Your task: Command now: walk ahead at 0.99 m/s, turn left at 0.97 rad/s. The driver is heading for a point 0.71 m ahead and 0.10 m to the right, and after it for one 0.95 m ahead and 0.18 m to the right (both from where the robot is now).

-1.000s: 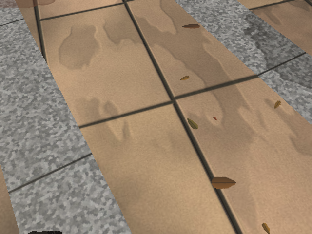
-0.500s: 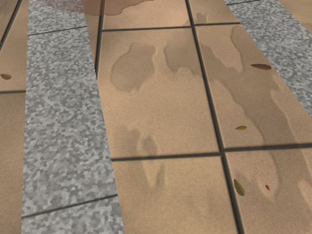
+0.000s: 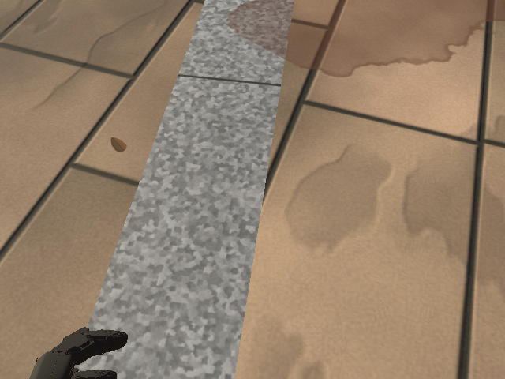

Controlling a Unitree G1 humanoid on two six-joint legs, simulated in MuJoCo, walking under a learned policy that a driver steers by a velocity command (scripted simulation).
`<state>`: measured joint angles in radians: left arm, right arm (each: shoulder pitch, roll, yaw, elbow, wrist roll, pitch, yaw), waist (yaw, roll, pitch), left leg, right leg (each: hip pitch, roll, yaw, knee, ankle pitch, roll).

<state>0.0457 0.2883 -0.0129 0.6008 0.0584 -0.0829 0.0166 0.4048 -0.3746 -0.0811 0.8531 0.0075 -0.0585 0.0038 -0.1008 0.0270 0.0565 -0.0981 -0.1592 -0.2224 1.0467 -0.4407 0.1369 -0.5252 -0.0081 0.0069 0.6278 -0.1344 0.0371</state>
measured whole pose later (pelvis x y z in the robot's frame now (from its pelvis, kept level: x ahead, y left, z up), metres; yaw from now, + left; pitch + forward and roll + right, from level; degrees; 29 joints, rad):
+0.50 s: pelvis +0.44 +0.06 +0.01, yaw +8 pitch +1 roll -1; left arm 0.43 0.26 0.02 0.90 0.00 -0.07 -0.02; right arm 0.15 -0.27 0.00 0.76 -0.06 -0.07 0.02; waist 0.07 0.00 0.05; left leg -0.39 -0.01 0.09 0.62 -0.26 0.07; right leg -0.30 -0.07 0.04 1.26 -0.28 -0.08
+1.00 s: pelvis +0.91 +0.04 +0.01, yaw -18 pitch -1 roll -1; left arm 0.38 0.32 0.07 0.88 0.01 -0.02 -0.01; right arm 0.09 -0.21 0.03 0.68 -0.06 -0.10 0.00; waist 0.03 -0.01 0.06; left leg -0.54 0.09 -0.11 1.35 -0.34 -0.04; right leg -0.27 0.24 -0.02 0.55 -0.24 -0.22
